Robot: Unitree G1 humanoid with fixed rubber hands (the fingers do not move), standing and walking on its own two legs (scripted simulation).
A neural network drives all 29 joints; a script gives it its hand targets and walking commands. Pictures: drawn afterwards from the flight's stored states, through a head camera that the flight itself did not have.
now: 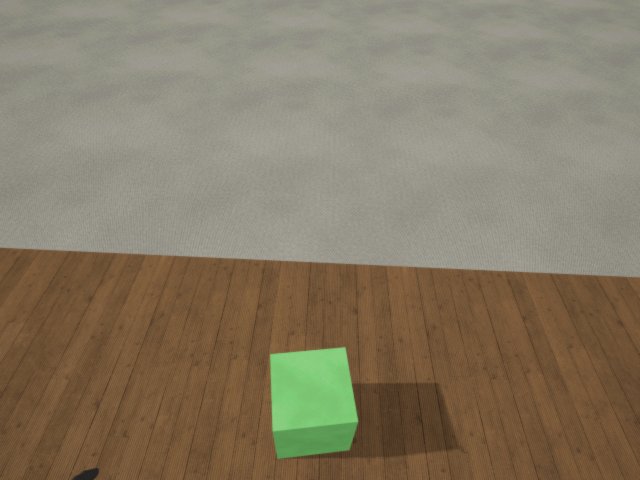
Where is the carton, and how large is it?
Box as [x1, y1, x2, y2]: [270, 347, 357, 458]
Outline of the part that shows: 344,347 270,354 272,429 277,458 349,449 356,427 357,417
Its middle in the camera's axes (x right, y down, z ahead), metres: -0.03 +0.47 +1.11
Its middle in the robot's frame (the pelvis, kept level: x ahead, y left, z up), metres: +0.46 +0.01 -0.66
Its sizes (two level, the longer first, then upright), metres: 0.210 0.200 0.250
